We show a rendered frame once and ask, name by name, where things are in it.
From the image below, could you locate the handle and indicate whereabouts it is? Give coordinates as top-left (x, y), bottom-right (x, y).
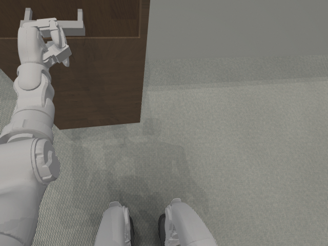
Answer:
top-left (20, 8), bottom-right (85, 36)

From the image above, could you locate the left robot shin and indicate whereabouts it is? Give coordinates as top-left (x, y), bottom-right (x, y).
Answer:
top-left (109, 201), bottom-right (131, 246)

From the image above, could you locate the drawer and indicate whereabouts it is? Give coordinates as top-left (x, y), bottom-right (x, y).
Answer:
top-left (0, 0), bottom-right (140, 37)

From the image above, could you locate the left robot forearm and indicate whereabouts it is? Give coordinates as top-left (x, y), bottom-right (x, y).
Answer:
top-left (0, 63), bottom-right (55, 145)

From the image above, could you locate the cabinet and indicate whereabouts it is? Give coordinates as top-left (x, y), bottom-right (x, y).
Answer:
top-left (0, 0), bottom-right (150, 130)

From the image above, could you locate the left robot thigh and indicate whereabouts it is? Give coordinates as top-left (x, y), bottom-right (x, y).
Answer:
top-left (94, 206), bottom-right (130, 246)

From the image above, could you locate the robot left hand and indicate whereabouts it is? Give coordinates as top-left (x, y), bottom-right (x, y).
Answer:
top-left (17, 18), bottom-right (72, 71)

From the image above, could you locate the robot left upper arm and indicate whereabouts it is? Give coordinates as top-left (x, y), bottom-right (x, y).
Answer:
top-left (0, 138), bottom-right (60, 246)

